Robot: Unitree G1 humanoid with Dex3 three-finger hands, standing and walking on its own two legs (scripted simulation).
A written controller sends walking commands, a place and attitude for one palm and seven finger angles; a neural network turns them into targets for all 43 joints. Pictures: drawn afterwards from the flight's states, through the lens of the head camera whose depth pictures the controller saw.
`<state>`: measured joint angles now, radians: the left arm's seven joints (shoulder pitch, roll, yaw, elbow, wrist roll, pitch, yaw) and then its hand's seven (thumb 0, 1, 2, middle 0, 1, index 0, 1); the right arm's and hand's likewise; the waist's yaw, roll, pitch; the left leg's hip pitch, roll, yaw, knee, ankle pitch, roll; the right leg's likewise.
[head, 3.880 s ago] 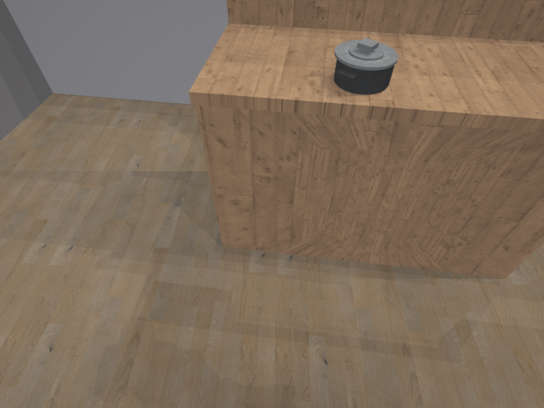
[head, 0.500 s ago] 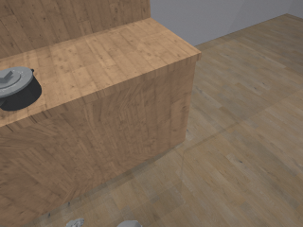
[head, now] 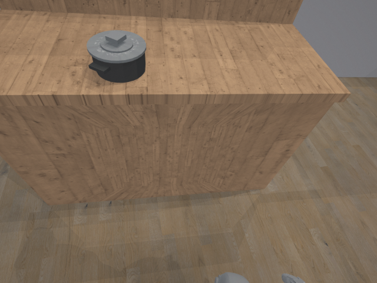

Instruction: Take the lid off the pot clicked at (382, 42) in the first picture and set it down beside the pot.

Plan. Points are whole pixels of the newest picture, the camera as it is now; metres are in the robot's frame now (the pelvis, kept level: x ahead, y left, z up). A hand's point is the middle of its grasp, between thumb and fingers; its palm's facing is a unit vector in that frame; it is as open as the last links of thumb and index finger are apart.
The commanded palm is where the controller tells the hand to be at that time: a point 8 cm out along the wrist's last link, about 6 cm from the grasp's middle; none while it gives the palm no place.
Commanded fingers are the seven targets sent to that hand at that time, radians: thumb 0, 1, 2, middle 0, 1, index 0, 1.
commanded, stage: turn to face it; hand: left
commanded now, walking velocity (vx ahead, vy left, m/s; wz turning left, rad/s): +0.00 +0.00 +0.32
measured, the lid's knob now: (116, 37) +0.70 +0.28 +0.12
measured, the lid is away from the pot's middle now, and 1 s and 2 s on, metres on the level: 0.00 0.00 0.00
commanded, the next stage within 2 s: take the last steps up to it in 0.30 s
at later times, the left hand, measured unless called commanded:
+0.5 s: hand out of the picture +0.05 +0.16 -0.15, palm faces +0.18 -0.95 -0.26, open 7.3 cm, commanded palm none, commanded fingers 0.00 0.90 0.90 -0.20 -0.30 -0.20 -0.30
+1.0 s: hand out of the picture -0.06 +0.18 -0.17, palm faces +0.34 -0.93 -0.17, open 7.3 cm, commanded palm none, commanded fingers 0.00 0.90 0.90 -0.20 -0.30 -0.20 -0.30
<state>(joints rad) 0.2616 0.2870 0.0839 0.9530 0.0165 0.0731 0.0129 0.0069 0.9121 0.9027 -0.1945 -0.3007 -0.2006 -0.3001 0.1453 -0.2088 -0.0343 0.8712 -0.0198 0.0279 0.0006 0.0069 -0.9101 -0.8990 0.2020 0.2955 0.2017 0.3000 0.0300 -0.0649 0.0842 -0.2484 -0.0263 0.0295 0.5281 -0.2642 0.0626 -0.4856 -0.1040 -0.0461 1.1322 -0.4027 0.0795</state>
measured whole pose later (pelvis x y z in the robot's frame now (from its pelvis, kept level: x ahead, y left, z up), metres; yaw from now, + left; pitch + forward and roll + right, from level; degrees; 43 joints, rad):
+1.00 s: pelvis +0.09 +0.05 -0.01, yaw +13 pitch +0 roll +0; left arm 0.49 0.16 0.05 1.14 0.02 -0.01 0.00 0.01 0.91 0.90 -0.20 -0.30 -0.20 -0.30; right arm 0.14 -0.16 -0.04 0.96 -0.03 -0.05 0.01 0.01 -0.91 -0.90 0.20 0.30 0.20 0.30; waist 0.06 -0.03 0.05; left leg -0.31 0.02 0.09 0.58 -0.28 0.02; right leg -0.19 -0.10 -0.06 0.79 -0.48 0.00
